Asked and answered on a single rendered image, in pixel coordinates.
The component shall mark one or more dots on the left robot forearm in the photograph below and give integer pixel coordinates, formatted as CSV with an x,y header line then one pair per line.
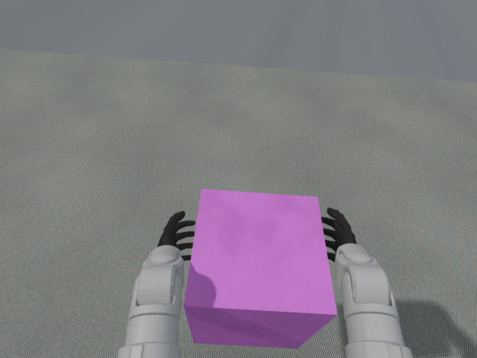
x,y
155,308

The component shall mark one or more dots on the robot left hand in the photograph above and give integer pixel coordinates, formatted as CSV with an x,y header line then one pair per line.
x,y
170,237

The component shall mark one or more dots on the right robot forearm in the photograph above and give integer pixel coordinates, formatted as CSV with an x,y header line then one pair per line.
x,y
370,311

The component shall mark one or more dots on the carton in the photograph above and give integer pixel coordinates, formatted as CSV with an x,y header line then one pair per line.
x,y
259,271

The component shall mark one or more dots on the robot right hand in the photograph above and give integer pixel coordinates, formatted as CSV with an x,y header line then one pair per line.
x,y
342,235

